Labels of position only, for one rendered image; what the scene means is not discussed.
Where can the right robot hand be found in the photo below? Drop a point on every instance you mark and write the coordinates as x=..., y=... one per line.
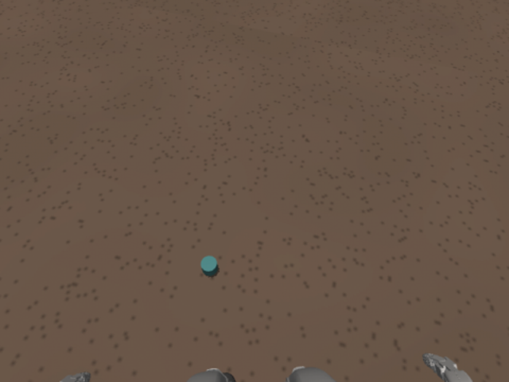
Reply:
x=445, y=368

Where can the tin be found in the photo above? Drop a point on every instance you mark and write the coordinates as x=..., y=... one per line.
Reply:
x=209, y=265

